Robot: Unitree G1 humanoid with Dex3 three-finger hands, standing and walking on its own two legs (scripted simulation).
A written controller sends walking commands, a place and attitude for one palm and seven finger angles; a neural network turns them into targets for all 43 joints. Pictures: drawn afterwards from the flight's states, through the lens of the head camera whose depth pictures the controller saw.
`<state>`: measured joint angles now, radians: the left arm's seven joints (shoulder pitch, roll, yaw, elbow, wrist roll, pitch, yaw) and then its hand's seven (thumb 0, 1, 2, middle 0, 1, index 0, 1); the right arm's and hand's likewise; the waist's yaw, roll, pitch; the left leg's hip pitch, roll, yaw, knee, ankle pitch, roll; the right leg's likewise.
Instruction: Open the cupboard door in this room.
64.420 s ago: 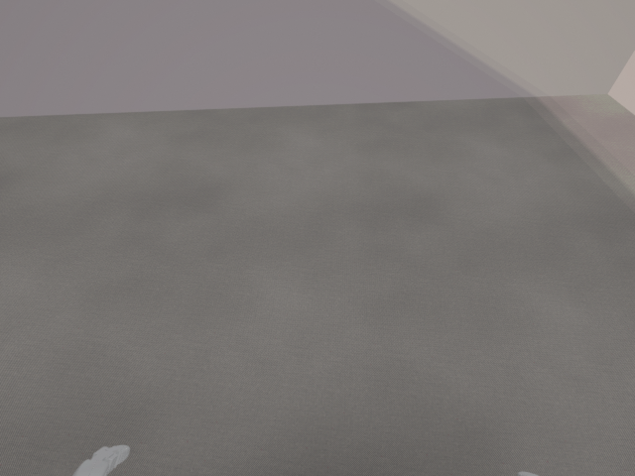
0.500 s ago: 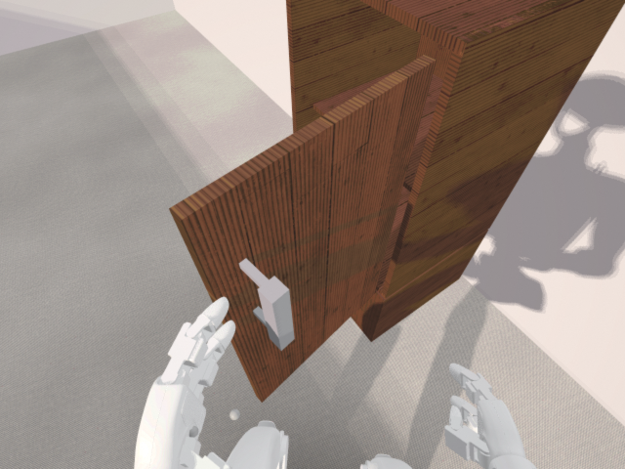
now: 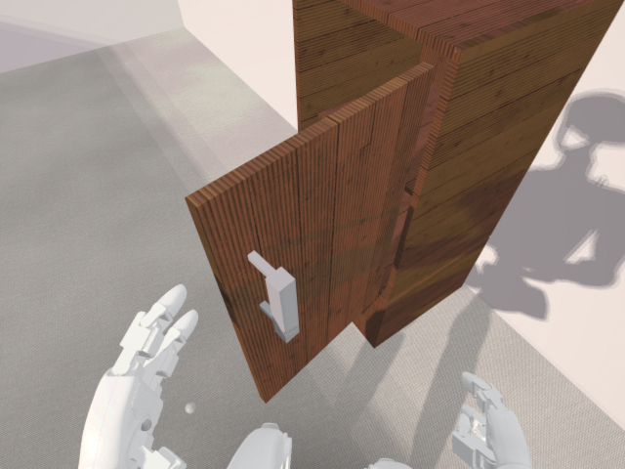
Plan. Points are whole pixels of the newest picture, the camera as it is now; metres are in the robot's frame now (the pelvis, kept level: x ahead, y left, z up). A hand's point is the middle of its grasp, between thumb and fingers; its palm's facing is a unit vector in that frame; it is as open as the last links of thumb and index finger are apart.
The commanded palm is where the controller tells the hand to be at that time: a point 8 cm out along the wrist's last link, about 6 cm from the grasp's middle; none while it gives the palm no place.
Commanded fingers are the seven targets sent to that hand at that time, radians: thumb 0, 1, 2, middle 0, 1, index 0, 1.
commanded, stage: draw the hand back to the body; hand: left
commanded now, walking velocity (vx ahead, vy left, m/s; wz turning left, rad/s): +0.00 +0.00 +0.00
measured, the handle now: (272, 297) +0.31 +0.08 +0.07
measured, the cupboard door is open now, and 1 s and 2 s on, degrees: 100 100 100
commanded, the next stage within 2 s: step back with the hand held close in 1.40 s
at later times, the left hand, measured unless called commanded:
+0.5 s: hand (88, 371) +0.18 +0.21 +0.16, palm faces +0.17 -0.95 -0.27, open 15.1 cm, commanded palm +0.15 +0.26 +0.19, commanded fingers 0.00 0.03 0.52 -0.17 -0.30 -0.17 -0.30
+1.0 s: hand out of the picture +0.23 +0.28 +0.25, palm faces +0.42 -0.82 -0.40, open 9.3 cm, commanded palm +0.18 +0.32 +0.27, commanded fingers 0.00 0.90 0.90 -0.20 -0.30 -0.20 -0.30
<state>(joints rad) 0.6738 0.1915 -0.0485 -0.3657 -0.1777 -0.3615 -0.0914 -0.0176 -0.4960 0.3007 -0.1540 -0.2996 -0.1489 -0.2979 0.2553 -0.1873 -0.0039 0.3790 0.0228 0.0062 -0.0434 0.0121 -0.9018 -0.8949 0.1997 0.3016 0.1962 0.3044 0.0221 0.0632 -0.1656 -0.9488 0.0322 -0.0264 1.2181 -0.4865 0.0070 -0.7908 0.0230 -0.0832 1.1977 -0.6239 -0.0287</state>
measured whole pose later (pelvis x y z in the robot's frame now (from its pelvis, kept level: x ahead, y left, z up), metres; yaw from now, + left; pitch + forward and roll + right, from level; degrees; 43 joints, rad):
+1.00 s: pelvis +0.04 +0.03 +0.09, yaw -1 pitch -2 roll -1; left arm 0.52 0.38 0.32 -0.49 -0.08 -0.02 0.13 0.00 0.56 0.76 -0.20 -0.30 -0.19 -0.30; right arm 0.23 -0.22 0.05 0.55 0.02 -0.07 -0.09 0.01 -0.90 -0.89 0.20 0.30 0.20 0.30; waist 0.07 0.04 -0.03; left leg -0.25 -0.01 0.05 0.56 -0.27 0.04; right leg -0.10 -0.01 -0.01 0.49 -0.35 0.02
